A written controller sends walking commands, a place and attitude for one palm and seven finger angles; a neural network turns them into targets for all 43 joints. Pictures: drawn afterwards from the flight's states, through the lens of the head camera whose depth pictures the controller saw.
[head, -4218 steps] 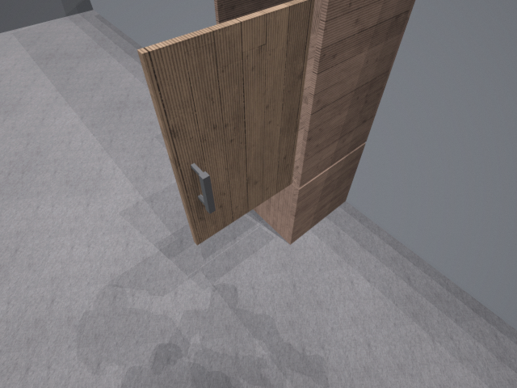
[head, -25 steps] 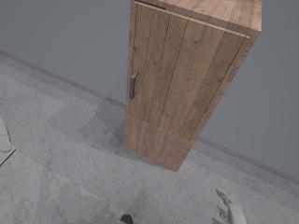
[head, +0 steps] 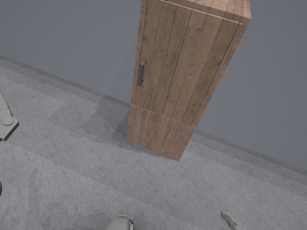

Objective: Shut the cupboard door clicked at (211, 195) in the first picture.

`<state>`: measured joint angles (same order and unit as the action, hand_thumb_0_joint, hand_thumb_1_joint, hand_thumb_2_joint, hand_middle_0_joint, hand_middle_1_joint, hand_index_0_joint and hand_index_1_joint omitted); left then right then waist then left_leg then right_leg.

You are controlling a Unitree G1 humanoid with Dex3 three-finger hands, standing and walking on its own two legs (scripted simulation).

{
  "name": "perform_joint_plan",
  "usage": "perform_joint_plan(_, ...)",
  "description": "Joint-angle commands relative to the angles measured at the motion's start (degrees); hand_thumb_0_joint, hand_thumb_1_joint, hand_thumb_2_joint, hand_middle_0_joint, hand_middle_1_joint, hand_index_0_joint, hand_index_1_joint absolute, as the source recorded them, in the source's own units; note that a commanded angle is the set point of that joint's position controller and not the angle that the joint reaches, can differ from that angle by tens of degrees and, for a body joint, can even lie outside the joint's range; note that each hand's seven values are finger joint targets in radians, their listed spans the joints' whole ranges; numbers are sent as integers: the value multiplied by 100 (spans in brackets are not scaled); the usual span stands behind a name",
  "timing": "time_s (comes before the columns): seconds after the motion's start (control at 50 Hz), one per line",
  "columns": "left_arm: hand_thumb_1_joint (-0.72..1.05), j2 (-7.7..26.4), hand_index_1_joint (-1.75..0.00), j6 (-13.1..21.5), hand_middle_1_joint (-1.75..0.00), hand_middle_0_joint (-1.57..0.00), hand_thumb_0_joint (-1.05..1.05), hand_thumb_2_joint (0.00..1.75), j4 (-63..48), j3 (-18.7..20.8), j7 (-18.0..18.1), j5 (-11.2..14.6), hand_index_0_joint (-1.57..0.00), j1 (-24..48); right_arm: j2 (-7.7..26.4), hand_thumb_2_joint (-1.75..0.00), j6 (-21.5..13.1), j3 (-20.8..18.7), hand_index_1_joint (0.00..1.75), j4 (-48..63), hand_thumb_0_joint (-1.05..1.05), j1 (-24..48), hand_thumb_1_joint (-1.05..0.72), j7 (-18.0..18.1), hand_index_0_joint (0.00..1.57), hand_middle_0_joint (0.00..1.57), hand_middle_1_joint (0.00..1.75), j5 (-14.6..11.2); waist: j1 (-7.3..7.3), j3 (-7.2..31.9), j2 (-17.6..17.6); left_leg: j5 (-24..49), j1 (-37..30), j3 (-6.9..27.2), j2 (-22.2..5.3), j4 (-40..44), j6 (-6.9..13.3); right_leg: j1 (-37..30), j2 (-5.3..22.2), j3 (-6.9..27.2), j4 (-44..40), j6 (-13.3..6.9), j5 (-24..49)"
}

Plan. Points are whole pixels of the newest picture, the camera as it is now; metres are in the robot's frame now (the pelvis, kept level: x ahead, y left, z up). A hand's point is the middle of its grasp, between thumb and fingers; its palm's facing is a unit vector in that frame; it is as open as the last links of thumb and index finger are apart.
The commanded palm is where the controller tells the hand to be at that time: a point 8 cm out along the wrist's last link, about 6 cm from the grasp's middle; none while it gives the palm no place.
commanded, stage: stop stepping back and stand still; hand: left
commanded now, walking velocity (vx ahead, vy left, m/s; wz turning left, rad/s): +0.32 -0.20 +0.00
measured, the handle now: (142, 73) +0.85 +0.06 -0.06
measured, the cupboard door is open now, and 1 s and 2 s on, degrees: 0 0 0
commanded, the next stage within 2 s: none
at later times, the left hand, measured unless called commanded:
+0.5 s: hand out of the picture +0.06 +0.33 +0.21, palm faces +0.42 -0.83 -0.37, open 7.4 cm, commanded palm +0.00 +0.37 +0.20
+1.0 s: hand out of the picture +0.08 +0.35 +0.20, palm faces +0.44 -0.75 -0.50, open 7.4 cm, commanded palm +0.00 +0.38 +0.20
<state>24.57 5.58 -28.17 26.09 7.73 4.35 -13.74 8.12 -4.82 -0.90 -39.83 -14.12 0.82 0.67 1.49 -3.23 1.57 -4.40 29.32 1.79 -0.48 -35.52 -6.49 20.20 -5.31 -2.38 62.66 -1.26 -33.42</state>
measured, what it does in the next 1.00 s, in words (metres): walks backwards: right foot, then left foot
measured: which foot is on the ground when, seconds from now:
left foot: down 0.00-0.02, up 0.04-0.20, down 0.22-0.56, up 0.58-0.84, down 0.86-1.00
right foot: up 0.00-0.04, down 0.06-0.22, up 0.24-0.56, down 0.58-1.00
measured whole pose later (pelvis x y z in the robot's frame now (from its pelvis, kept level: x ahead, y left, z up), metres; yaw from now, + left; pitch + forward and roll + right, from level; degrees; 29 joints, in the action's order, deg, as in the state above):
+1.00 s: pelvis -0.14 +0.08 +0.01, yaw +0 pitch +0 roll +1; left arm 26.9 11.3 -29.7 27.4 10.2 2.4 -30.1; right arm 9.9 -5.2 0.0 -35.9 -14.0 4.2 -0.1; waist 2.3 -1.4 2.4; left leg -15.6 19.3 -6.4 -4.9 -35.8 -2.0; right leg 14.4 0.8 -3.8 38.1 -0.4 -23.9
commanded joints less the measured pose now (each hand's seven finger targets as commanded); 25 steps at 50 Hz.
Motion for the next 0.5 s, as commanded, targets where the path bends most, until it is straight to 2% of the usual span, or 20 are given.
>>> perform_joint_plan(0.0, 90, 1521, -30, 647, -30, -20, 0, 90, -2225, 823, -27, -19, -20, -2484, 611, -90, -224, -274, 30, 1252, 0, 640, -90, -210, 20, 20, 30, -369, -615, 739, 1661, -2792, 228, -1108, 643, -4036, -133, 89, 1473, 1198, -4067, -1283, -577)
perform_joint_plan(0.02, 90, 1511, -30, 718, -30, -20, 0, 90, -2551, 1009, -59, 46, -20, -2166, 847, -90, -192, -388, 30, 1379, 0, 649, -90, -108, 20, 20, 30, -321, -214, 376, 1962, -2713, 1129, 369, 430, -6003, 707, 1672, 2600, 3109, -5005, -1705, -760)
perform_joint_plan(0.04, 90, 2579, -30, 976, -30, -20, 0, 90, -3777, 1670, -48, 212, -20, -893, 760, -90, -133, -147, 30, 1395, 0, 780, -90, -81, 20, 20, 30, -107, 20, 653, 389, -2098, 1239, 355, -70, -6388, 476, 1590, 2727, 2466, -4909, -1535, -476)
perform_joint_plan(0.06, 90, 2660, -30, 1167, -30, -20, 0, 90, -2521, 1826, -35, 85, -20, -1028, 576, -90, -126, 23, 30, 1383, 0, 708, -90, 11, 20, 20, 30, 135, 53, 936, 9, -1939, 518, -76, -449, -5232, 490, 1672, 2338, 1595, -4709, -150, -663)
perform_joint_plan(0.08, 90, 1713, -30, 987, -30, -20, 0, 90, -1849, 1313, 22, -22, -20, -1118, 522, -90, -132, -2, 30, 1288, 0, 667, -90, 61, 20, 20, 30, 72, -79, 899, 60, -1928, 701, -521, -264, -3815, 581, 813, 1837, 1615, -4710, -663, -1574)
perform_joint_plan(0.1, 90, 1425, -30, 946, -30, -20, 0, 90, -1615, 1070, 117, -91, -20, -841, 850, -90, -213, -198, 30, 1225, 0, 701, -90, 180, 20, 20, 30, -25, -23, 531, 101, -2229, 184, -412, -426, -2949, 639, 1289, 1972, 2191, -4834, -942, -1942)
perform_joint_plan(0.12, 90, 1389, -30, 923, -30, -20, 0, 90, -1383, 997, 190, -136, -20, -601, 901, -90, -252, -260, 30, 1147, 0, 669, -90, 301, 20, 20, 30, -57, -38, 327, 568, -2510, -541, -336, -578, -1967, 703, 1614, 2052, 2006, -4714, -950, -2062)
perform_joint_plan(0.14, 90, 1321, -30, 891, -30, -20, 0, 90, -1035, 875, 283, -196, -20, -600, 925, -90, -286, -183, 30, 984, 0, 544, -90, 398, 20, 20, 30, -22, 9, 444, 369, -2518, -1264, -645, -405, -831, 757, 1439, 1870, 1630, -4372, -857, -1797)
perform_joint_plan(0.16, 90, 1165, -30, 858, -30, -20, 0, 90, -925, 633, 341, -195, -20, -400, 950, -90, -320, -130, 30, 901, 0, 341, -90, 469, 20, 20, 30, -40, 154, 625, -197, -2441, -1887, -827, -189, 300, 747, 1175, 1431, 919, -3425, -601, -1116)
perform_joint_plan(0.18, 90, 1115, -30, 870, -30, -20, 0, 90, -941, 501, 384, -195, -20, -227, 1125, -90, -357, -151, 30, 969, 0, 224, -90, 524, 20, 20, 30, -50, 196, 605, -1581, -3074, -2109, 266, -669, 1539, 980, 1324, 782, 387, -1803, -247, -359)
perform_joint_plan(0.2, 90, 1201, -30, 943, -30, -20, 0, 90, -1212, 508, 415, -253, -20, 44, 1243, -90, -352, -192, 30, 1144, 0, 311, -90, 488, 20, 20, 30, -89, 84, 348, -2787, -3333, -2357, 2392, -2031, 2120, 1440, 2333, 270, -208, -348, 121, -47)
perform_joint_plan(0.22, 90, 1150, -30, 989, -30, -20, 0, 90, -752, 574, 372, -262, -20, -251, 1169, -90, -307, -194, 30, 1303, 0, 564, -90, 480, 20, 20, 30, -131, 16, 256, -1692, -2806, -1724, 2627, -2368, 2357, 1705, 2007, 510, 154, 228, 150, 552)
perform_joint_plan(0.24, 90, 1085, -30, 939, -30, -20, 0, 90, -626, 466, 207, -249, -20, -645, 1183, -90, -274, -216, 30, 1188, 0, 450, -90, 347, 20, 20, 30, -126, 11, 337, -1218, -3988, -1223, 2643, -2289, 2578, 1614, 1879, 484, 327, 671, 180, 907)
perform_joint_plan(0.26, 90, 966, -30, 861, -30, -20, 0, 90, -875, 360, 124, -251, -20, -676, 1151, -90, -240, -229, 30, 1232, 0, 618, -90, 253, 20, 20, 30, -112, 0, 96, -1054, -4308, -733, 2529, -2182, 2708, 1511, 1808, 614, 365, 723, 168, 1165)
perform_joint_plan(0.3, 90, 714, -30, 763, -30, -20, 0, 90, -1147, 110, 89, -286, -20, -771, 1121, -90, -164, -222, 30, 1243, 0, 787, -90, 165, 20, 20, 30, -121, -84, -44, -872, -4203, -264, 1620, -1964, 2768, 1338, 1337, 608, 151, 515, 160, 1615)
perform_joint_plan(0.34, 90, 775, -30, 738, -30, -20, 0, 90, -1752, 41, 117, -332, -20, -660, 1075, -90, -94, -218, 30, 1299, 0, 934, -90, 158, 20, 20, 30, -85, -174, 212, -1509, -4061, -247, 808, -1628, 2869, 963, 761, 430, -200, 13, 125, 1684)
perform_joint_plan(0.4, 90, 1009, -30, 641, -30, -20, 0, 90, -2007, 217, 246, -298, -20, -890, 974, -90, -48, -161, 30, 1330, 0, 853, -90, 264, 20, 20, 30, -8, -197, 614, -1975, -3785, -416, 262, -1506, 3033, 811, -337, 142, -688, -1295, 20, 1137)
perform_joint_plan(0.42, 90, 1203, -30, 586, -30, -20, 0, 90, -1943, 369, 278, -289, -20, -1019, 968, -90, -39, -147, 30, 1322, 0, 828, -90, 313, 20, 20, 30, 3, -166, 644, -2074, -3734, -515, 110, -1440, 3033, 750, -549, 32, -848, -1609, 1, 956)
perform_joint_plan(0.44, 90, 1088, -30, 537, -30, -20, 0, 90, -1870, 328, 293, -218, -20, -1114, 900, -90, -27, -117, 30, 1351, 0, 841, -90, 344, 20, 20, 30, 21, -141, 789, -2158, -3615, -528, 69, -1414, 2936, 721, -925, -37, -935, -1997, -52, 645)
perform_joint_plan(0.48, 90, 1201, -30, 410, -30, -20, 0, 90, -1563, 496, 326, -145, -20, -1279, 839, -90, 19, -98, 30, 1313, 0, 813, -90, 372, 20, 20, 30, 25, -184, 915, -1887, -3357, -334, -202, -1225, 2119, 619, -1807, -123, -967, -3184, -218, 335)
